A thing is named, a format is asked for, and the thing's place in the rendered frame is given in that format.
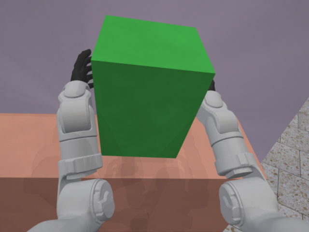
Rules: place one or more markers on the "right robot upper arm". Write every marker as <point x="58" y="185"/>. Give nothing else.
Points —
<point x="250" y="204"/>

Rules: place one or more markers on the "carton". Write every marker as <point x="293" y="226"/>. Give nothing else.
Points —
<point x="150" y="80"/>

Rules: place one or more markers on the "robot left hand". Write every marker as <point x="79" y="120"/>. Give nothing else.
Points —
<point x="81" y="69"/>

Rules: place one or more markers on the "pedestal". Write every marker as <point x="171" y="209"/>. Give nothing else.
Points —
<point x="150" y="194"/>

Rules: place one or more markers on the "robot right hand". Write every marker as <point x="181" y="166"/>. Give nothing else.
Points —
<point x="212" y="86"/>

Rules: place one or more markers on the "left robot forearm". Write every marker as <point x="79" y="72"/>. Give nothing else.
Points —
<point x="77" y="134"/>

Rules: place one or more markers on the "left robot upper arm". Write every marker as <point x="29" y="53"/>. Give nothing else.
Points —
<point x="82" y="207"/>

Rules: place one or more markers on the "right robot forearm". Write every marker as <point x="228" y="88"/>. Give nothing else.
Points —
<point x="233" y="159"/>

